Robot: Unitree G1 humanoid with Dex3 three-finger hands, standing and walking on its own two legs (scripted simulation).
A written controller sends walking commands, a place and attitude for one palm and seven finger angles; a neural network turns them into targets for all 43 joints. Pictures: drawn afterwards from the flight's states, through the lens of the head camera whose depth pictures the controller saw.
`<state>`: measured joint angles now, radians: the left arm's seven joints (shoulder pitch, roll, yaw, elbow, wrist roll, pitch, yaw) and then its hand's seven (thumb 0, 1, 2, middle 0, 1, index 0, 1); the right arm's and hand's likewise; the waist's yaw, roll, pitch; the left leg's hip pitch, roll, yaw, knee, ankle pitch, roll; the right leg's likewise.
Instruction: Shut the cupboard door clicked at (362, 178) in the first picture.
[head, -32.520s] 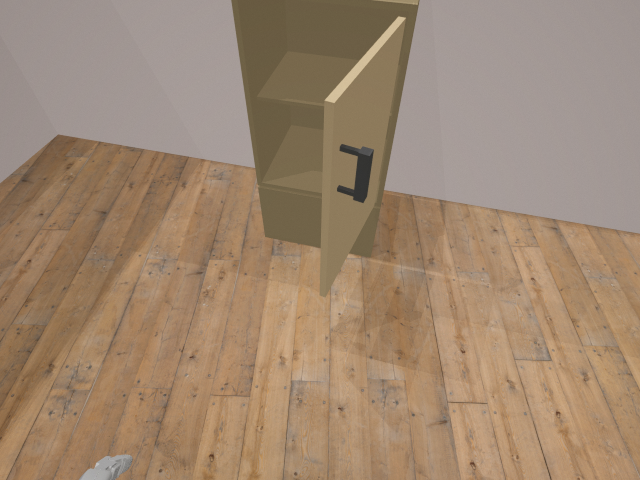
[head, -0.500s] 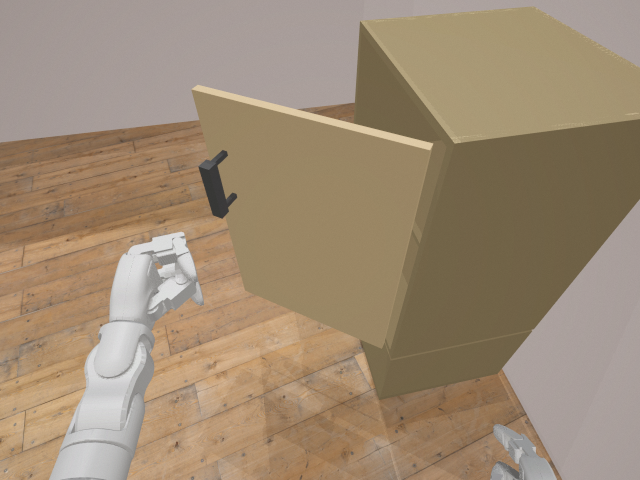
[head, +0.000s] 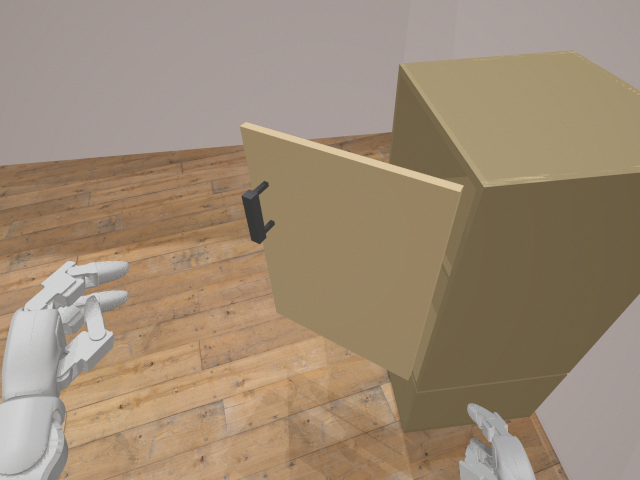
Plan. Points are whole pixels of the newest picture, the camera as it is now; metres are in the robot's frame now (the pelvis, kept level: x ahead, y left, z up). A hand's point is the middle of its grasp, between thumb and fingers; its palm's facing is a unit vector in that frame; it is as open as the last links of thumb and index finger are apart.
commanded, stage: draw the hand back to the body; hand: left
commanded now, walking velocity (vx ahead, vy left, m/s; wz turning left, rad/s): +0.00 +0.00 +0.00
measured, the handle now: (260, 212) +0.61 +0.20 -0.04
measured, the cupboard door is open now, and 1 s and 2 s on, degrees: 52 52 52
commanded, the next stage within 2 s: step back with the hand held close in 0.50 s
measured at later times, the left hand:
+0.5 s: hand (88, 345) +0.19 +0.25 +0.15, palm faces +0.44 -0.81 -0.40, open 7.4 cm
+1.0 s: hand (67, 338) +0.20 +0.27 +0.16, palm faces +0.32 -0.79 -0.52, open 7.4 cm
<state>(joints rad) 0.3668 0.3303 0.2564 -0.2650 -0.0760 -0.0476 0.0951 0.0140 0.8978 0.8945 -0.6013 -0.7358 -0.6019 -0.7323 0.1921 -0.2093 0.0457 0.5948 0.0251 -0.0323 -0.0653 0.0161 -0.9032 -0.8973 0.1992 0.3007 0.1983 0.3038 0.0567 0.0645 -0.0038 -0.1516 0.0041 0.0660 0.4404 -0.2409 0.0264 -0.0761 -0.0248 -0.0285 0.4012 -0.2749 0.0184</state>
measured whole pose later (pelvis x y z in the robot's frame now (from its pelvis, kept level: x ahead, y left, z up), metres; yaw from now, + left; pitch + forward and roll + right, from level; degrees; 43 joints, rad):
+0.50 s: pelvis +0.00 -0.01 +0.00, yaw +0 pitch -3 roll +0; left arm 0.48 0.34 0.33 -0.40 -0.07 -0.07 0.11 0.02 0.89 0.89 -0.21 -0.31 -0.21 -0.30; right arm 0.20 -0.23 0.01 0.63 0.02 -0.10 -0.08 0.02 -0.90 -0.90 0.20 0.30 0.20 0.30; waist 0.06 0.06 -0.01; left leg -0.13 0.02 0.06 0.43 -0.25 0.01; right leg -0.06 -0.01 -0.03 0.40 -0.28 0.00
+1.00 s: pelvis -0.02 +0.02 +0.00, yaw -3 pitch +1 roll -1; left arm 0.56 0.45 0.42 -0.45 -0.08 -0.15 0.11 0.01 0.89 0.89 -0.21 -0.30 -0.21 -0.30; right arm 0.16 -0.23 -0.02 0.54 0.02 0.04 -0.09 0.02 -0.91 -0.90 0.20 0.30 0.20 0.30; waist 0.00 0.04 0.01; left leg -0.27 0.01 0.12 0.48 -0.23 0.05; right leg -0.22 -0.02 0.03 0.44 -0.24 0.04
